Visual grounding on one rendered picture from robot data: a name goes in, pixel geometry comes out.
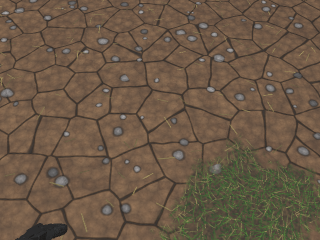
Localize robot left hand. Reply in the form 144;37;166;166
15;223;68;240

